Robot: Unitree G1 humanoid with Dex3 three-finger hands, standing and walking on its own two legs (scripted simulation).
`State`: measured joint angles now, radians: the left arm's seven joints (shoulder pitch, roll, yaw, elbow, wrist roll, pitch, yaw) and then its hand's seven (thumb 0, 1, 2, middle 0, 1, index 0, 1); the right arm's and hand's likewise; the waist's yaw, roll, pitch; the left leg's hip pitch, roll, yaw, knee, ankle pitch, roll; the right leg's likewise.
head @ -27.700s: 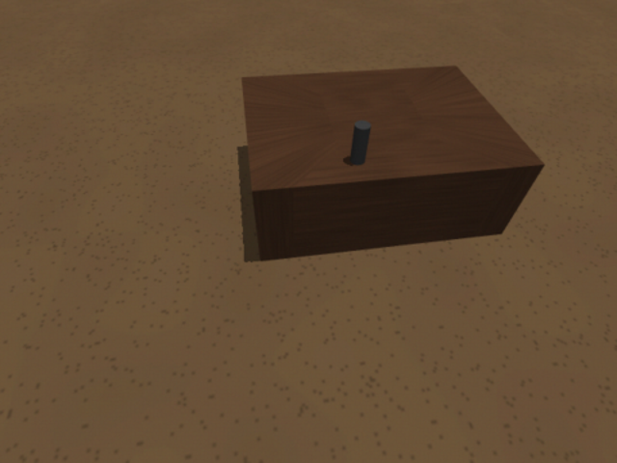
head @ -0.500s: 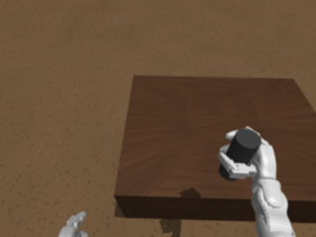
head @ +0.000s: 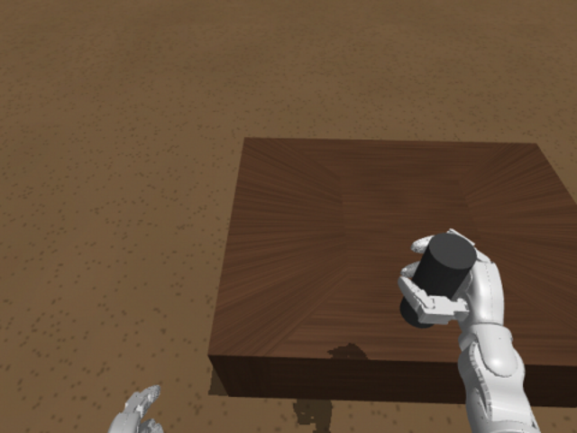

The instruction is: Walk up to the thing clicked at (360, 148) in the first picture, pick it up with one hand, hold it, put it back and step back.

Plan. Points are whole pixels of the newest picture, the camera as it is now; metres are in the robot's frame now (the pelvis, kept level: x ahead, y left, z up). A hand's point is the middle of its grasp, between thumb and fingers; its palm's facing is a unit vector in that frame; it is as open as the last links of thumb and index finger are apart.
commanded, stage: hold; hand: right
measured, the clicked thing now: (433, 284) +0.32 -0.18 +0.04
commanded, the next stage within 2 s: crouch in 0.20 s
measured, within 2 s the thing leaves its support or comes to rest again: neither
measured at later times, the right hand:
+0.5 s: hand (422, 281) +0.33 -0.17 +0.04, palm faces +0.10 +0.99 +0.00, open 7.6 cm
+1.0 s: hand (397, 286) +0.40 -0.18 -0.10, palm faces +0.06 +1.00 -0.01, open 7.6 cm
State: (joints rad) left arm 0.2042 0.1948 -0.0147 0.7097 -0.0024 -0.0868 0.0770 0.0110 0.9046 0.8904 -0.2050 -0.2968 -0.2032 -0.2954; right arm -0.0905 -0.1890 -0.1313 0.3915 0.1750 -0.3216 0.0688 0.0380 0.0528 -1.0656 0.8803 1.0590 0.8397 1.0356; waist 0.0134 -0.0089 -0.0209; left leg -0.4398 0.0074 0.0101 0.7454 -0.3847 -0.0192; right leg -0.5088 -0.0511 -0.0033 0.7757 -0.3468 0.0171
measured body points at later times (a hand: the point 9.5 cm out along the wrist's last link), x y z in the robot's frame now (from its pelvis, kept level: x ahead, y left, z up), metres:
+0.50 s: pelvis +0.00 +0.00 +0.00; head +0.04 +0.00 +0.44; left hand +0.13 +0.24 -0.11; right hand +0.32 -0.22 +0.04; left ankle +0.00 +0.13 -0.71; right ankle +0.03 -0.13 -0.71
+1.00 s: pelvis -0.03 +0.00 -0.11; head +0.11 -0.02 +0.32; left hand +0.06 +0.27 -0.23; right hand +0.39 -0.23 -0.10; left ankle +0.00 +0.13 -0.71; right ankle +0.03 -0.13 -0.71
